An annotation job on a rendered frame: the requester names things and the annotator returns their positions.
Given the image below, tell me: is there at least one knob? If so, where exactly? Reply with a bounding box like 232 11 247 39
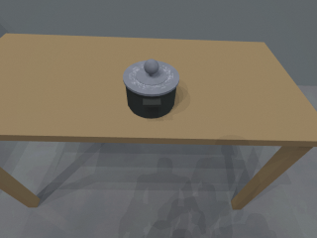
144 59 159 74

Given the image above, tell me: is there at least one table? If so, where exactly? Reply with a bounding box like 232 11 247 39
0 33 317 210

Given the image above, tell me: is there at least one pot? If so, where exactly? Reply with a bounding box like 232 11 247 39
126 87 176 119

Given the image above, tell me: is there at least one lid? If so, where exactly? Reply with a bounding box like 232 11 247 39
123 60 179 97

